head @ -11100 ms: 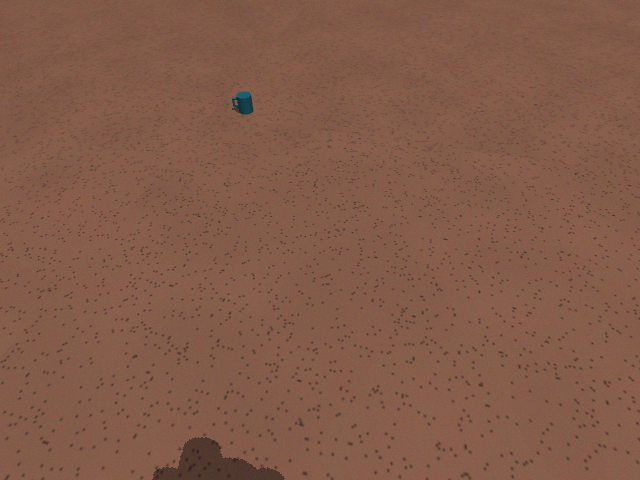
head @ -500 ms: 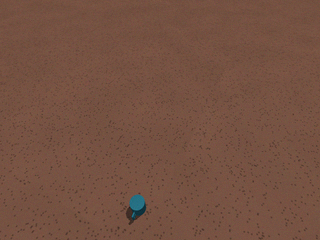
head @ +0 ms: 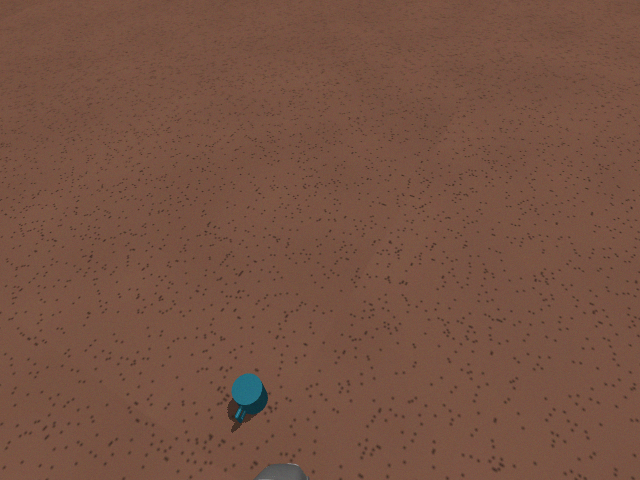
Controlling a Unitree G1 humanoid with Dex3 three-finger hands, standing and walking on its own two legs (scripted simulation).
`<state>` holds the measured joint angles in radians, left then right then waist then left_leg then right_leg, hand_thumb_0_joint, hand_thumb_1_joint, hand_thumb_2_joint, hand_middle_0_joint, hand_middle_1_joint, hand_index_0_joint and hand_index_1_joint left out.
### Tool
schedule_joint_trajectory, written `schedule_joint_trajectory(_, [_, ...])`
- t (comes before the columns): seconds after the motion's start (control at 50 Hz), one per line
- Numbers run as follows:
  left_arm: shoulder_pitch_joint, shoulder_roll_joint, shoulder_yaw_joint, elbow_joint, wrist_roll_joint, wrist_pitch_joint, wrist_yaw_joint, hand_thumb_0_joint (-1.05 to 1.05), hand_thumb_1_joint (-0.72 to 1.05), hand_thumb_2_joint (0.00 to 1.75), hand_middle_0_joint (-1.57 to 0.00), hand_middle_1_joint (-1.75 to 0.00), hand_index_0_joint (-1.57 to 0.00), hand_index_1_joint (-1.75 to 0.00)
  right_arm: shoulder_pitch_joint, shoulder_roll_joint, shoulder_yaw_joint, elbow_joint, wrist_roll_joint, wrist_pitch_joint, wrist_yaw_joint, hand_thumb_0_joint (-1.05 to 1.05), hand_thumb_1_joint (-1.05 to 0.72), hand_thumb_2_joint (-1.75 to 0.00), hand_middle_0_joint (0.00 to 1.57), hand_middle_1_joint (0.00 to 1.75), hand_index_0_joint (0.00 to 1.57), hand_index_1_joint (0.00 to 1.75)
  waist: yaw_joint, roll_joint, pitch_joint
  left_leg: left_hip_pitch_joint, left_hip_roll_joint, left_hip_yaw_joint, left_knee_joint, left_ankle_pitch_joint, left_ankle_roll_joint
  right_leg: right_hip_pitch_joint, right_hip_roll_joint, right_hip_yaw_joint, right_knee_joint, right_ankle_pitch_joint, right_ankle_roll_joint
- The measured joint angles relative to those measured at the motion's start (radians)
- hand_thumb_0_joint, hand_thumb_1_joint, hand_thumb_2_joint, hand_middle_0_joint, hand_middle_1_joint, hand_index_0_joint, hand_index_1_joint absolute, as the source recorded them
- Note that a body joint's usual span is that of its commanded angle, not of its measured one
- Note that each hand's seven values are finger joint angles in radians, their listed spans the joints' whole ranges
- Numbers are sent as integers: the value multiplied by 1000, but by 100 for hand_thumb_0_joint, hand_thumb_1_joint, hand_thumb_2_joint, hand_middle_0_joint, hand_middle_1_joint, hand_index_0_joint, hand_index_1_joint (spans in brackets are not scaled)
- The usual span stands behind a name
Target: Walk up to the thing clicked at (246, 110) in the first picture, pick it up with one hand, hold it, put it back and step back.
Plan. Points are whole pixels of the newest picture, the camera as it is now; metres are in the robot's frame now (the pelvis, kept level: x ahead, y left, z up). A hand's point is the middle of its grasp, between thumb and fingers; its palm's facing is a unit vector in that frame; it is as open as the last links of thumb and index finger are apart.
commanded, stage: walk up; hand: left
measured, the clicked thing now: (247, 399) +0.39 +0.29 -0.71
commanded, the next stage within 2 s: stand in 1.68 s
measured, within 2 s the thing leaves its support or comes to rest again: neither
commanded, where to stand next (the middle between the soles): +0.03 +0.05 m, yaw -1 degrees
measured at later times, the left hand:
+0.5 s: hand out of the picture +0.06 +0.32 -0.14, palm faces +0.03 -0.89 -0.45, open 7.4 cm
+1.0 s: hand out of the picture +0.08 +0.30 -0.14, palm faces +0.00 -0.94 -0.33, open 7.4 cm
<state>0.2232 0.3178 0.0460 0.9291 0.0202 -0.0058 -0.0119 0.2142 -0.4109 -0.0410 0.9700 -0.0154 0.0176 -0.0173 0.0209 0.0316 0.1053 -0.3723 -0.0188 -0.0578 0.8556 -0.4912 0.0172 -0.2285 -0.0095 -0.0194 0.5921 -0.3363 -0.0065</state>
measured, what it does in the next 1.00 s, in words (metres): steps on the spot: left foot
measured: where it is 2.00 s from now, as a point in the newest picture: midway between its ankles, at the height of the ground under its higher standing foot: outside the picture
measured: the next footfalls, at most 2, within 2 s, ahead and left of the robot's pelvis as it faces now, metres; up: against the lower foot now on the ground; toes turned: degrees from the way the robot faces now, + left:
left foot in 0.16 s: +0.04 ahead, +0.15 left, +0.00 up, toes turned +1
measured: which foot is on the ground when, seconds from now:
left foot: up 0.00-0.14, down 0.16-1.00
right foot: down 0.00-1.00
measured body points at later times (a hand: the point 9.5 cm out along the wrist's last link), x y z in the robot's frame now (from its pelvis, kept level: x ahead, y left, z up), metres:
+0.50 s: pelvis -0.01 +0.03 +0.00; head +0.02 +0.02 +0.44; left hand +0.06 +0.36 -0.11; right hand +0.13 -0.26 -0.13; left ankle +0.02 +0.13 -0.73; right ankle +0.02 -0.09 -0.73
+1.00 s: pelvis -0.01 +0.05 +0.02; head +0.00 +0.06 +0.47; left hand +0.08 +0.35 -0.12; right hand +0.08 -0.25 -0.11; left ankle +0.00 +0.15 -0.73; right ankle +0.02 -0.09 -0.73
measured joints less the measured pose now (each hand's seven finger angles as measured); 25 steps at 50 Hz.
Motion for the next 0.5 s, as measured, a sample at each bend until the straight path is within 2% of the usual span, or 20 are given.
schedule_joint_trajectory(0.12, [-13,36,-5,-34,-14,-20,33,1,90,90,-21,-31,-21,-30,-44,28,-10,-51,-23,19,36,1,-91,-90,20,30,21,30,2,-10,29,17,13,28,-87,63,20,-9,-25,-34,56,-40,11])
schedule_joint_trajectory(0.16, [-15,56,-5,-40,-16,-19,40,1,90,90,-21,-31,-21,-30,-58,25,-19,-68,-25,16,45,1,-91,-90,20,30,21,30,-3,-17,32,41,15,39,-153,128,26,-23,-43,-38,90,-61,23])
schedule_joint_trajectory(0.18, [-20,68,-4,-39,-18,-16,43,1,90,90,-21,-31,-21,-30,-67,28,-24,-72,-26,12,46,1,-91,-90,20,30,21,30,-2,-35,40,50,0,51,-171,164,16,-29,-64,-30,113,-73,30])
schedule_joint_trajectory(0.2, [-26,77,-1,-36,-21,-11,47,1,90,90,-21,-31,-21,-30,-76,31,-28,-77,-28,8,48,1,-91,-90,20,30,21,30,3,-50,46,57,-13,64,-178,170,13,-44,-77,-15,144,-69,25])
schedule_joint_trajectory(0.26, [-38,84,-2,-20,-29,4,56,1,90,90,-21,-30,-20,-30,-88,30,-28,-94,-21,-5,47,1,-91,-90,20,30,21,30,1,-27,47,68,-1,62,-187,169,23,-85,-33,19,240,-216,3])
schedule_joint_trajectory(0.3, [-40,94,-2,-13,-30,6,55,1,90,90,-21,-30,-20,-30,-91,38,-21,-101,-17,-4,43,1,-91,-90,20,30,21,30,-2,-24,39,81,1,64,-214,182,27,-104,-13,37,271,-253,-7])
schedule_joint_trajectory(0.34, [-40,101,-1,-9,-32,1,52,1,90,90,-21,-30,-20,-30,-96,44,-14,-106,-14,-3,38,1,-91,-90,20,30,21,30,-3,-25,34,91,1,71,-232,192,27,-107,-9,35,255,-217,-8])
schedule_joint_trajectory(0.4, [-35,104,-1,-1,-30,-9,48,1,90,90,-21,-30,-20,-30,-105,47,-6,-106,-8,4,37,1,-91,-90,20,30,21,30,-1,-19,30,96,3,83,-227,189,26,-74,-11,10,143,-126,-3])
schedule_joint_trajectory(0.42, [-32,103,-1,3,-27,-12,47,1,90,90,-21,-30,-20,-30,-106,46,-3,-105,-5,8,38,1,-91,-90,20,30,21,30,1,-16,27,94,4,88,-213,181,24,-50,-9,3,81,-74,-4])
schedule_joint_trajectory(0.44, [-31,98,-1,10,-22,-16,47,1,90,90,-21,-30,-20,-30,-110,44,-2,-101,0,13,39,1,-90,-90,20,30,21,30,2,-6,28,92,10,90,-196,171,21,-31,-2,1,37,19,-2])
schedule_joint_trajectory(0.48, [-30,78,-7,26,-9,-21,46,1,91,90,-21,-30,-20,-30,-113,39,-1,-85,11,23,39,1,-91,-90,20,30,21,30,-3,28,26,95,28,76,-179,163,14,-10,17,-12,14,51,5])
schedule_joint_trajectory(0.5, [-27,72,-13,30,-5,-23,43,1,91,90,-21,-30,-20,-30,-111,40,-1,-77,14,28,39,1,-91,-90,20,30,21,30,-4,31,16,91,22,68,-170,127,13,-10,14,-14,10,48,5])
